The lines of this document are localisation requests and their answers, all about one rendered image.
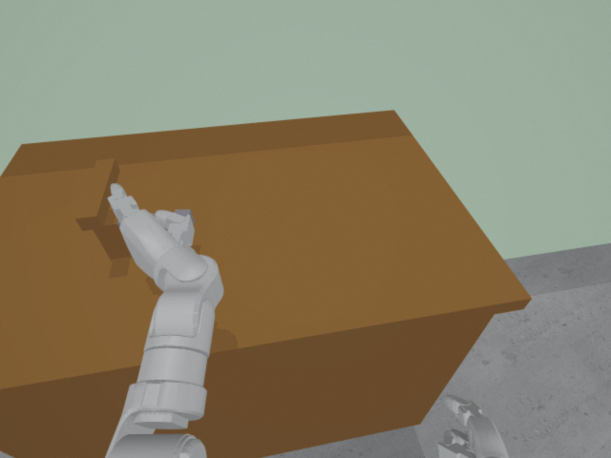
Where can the left robot upper arm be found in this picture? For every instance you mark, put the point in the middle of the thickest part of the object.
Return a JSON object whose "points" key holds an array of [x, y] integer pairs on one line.
{"points": [[158, 446]]}

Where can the counter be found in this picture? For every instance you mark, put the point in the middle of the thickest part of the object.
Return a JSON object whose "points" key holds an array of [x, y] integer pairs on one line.
{"points": [[355, 283]]}

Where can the robot right hand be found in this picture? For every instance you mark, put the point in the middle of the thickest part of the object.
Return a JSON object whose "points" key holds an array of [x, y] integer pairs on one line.
{"points": [[483, 439]]}

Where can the robot left hand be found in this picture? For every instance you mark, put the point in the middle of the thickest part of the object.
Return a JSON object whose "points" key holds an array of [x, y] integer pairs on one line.
{"points": [[144, 234]]}

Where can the robot left forearm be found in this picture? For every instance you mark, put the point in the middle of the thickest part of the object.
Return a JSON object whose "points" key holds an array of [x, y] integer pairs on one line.
{"points": [[169, 390]]}

